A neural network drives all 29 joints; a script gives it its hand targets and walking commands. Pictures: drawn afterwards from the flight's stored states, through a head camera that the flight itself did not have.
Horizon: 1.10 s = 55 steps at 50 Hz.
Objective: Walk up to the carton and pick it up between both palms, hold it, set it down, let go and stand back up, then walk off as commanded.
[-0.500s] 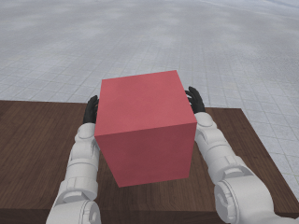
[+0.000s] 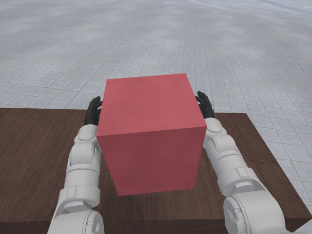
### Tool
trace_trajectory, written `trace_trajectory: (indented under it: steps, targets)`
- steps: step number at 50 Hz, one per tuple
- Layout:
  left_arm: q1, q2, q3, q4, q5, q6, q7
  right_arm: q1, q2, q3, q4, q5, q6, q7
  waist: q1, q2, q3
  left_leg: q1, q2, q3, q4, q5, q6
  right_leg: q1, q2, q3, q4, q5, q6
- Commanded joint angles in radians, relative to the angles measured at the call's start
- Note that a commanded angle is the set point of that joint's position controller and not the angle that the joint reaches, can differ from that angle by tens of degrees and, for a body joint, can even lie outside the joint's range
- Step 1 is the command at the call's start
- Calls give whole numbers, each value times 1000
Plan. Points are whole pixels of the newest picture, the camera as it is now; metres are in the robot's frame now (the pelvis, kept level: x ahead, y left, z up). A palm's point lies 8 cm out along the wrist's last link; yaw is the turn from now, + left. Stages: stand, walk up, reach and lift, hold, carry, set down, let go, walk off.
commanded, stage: reach and lift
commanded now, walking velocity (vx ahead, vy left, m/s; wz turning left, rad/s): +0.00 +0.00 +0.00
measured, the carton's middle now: (151, 135) +0.36 +0.01 +0.11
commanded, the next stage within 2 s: hold in 0.54 s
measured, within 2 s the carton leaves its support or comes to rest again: neither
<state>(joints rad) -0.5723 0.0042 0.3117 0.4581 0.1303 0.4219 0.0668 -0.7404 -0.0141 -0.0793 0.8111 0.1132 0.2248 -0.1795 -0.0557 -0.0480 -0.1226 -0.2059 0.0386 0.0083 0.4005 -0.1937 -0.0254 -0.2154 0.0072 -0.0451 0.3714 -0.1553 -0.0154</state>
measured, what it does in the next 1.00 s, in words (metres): stands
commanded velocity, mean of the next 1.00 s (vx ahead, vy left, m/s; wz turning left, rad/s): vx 0.00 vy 0.00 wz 0.00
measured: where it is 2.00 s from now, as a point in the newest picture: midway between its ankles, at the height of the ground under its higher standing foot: outside the picture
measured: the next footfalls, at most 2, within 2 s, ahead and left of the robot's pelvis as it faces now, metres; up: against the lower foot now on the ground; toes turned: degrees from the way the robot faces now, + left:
none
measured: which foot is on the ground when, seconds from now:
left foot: down 0.00-1.00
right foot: down 0.00-1.00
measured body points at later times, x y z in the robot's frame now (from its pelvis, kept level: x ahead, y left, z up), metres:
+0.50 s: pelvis +0.00 +0.00 +0.00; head -0.05 +0.02 +0.45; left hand +0.39 +0.17 +0.15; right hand +0.39 -0.14 +0.16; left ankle +0.01 +0.13 -0.74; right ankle +0.03 -0.11 -0.74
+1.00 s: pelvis -0.01 +0.00 +0.00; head -0.07 +0.02 +0.44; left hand +0.37 +0.16 +0.18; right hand +0.38 -0.14 +0.19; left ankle +0.01 +0.13 -0.74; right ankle +0.03 -0.11 -0.74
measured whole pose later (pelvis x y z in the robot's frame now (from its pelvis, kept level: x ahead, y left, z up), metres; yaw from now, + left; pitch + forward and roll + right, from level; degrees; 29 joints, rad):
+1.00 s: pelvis -0.01 +0.00 +0.00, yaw +0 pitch -3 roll +0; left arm -0.60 0.01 0.31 0.30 0.14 0.61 0.05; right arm -0.74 -0.02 -0.08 0.67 0.19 0.37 -0.21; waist -0.08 -0.04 -0.12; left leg -0.16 0.04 0.01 0.40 -0.19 -0.02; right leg -0.17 0.01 -0.05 0.37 -0.15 -0.02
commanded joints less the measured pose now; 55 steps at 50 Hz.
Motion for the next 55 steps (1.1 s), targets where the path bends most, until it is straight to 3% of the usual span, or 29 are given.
trace_trajectory:
  steps: [1,22,37,50,55]
  targets:
    - [-800,-610,-524,-175,-28,-25,-172,-726,674,385,-408,99,-32,97,-11,106,-335,62,-111,-26,-75,179,0,383,31,18,-60,274,60]
    - [-814,-581,-490,-164,-22,33,-173,-779,642,382,-433,118,1,90,-13,100,-300,62,-109,-19,-91,154,9,369,35,10,-72,239,61]
    - [-742,-573,-512,-265,-27,100,-176,-731,620,441,-523,171,52,65,-30,100,-309,105,-111,-17,-75,230,0,397,43,9,-71,316,62]
    - [-768,-561,-488,-298,-18,178,-187,-773,621,442,-552,195,121,64,-18,101,-245,75,-109,-5,-106,140,10,358,40,15,-92,201,55]
    - [-792,-569,-489,-289,-24,187,-186,-781,607,405,-526,175,129,73,-30,109,-225,58,-103,-3,-122,86,7,336,39,14,-99,133,49]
